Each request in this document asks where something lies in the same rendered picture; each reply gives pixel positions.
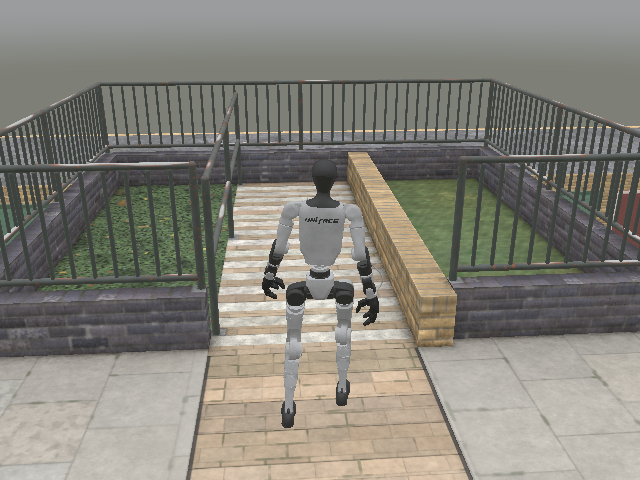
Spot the left robot forearm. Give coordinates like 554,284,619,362
264,239,284,280

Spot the robot torso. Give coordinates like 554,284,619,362
299,197,346,300

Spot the right robot forearm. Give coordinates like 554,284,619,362
357,246,377,299

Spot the right robot hand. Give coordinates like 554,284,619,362
356,296,379,326

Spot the left robot hand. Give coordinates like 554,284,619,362
262,277,285,299

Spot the robot left upper arm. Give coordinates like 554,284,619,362
274,201,302,255

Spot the robot right upper arm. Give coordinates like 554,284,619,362
343,203,367,261

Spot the robot left shin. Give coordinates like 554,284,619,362
283,342,299,414

